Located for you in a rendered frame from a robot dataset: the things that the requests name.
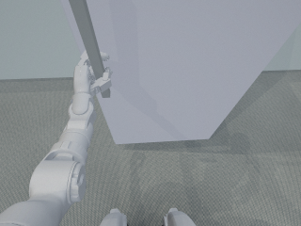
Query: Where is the left robot upper arm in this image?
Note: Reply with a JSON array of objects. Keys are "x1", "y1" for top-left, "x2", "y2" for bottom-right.
[{"x1": 0, "y1": 160, "x2": 87, "y2": 226}]

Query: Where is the left robot thigh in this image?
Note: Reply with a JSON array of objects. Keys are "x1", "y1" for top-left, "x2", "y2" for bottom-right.
[{"x1": 100, "y1": 212, "x2": 127, "y2": 226}]

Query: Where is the fridge door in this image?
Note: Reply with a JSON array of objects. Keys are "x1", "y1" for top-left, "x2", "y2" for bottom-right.
[{"x1": 61, "y1": 0, "x2": 301, "y2": 145}]

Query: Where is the robot left hand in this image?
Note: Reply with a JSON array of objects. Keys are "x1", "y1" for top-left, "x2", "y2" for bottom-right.
[{"x1": 73, "y1": 50, "x2": 113, "y2": 97}]

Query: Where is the handle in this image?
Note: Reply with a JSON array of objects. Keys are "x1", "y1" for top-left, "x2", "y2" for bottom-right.
[{"x1": 69, "y1": 0, "x2": 111, "y2": 98}]

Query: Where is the robot left forearm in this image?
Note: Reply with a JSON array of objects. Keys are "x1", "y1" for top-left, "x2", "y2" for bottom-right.
[{"x1": 28, "y1": 92, "x2": 97, "y2": 197}]

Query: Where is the right robot shin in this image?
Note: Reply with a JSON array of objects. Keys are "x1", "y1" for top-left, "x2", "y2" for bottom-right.
[{"x1": 168, "y1": 208, "x2": 178, "y2": 213}]

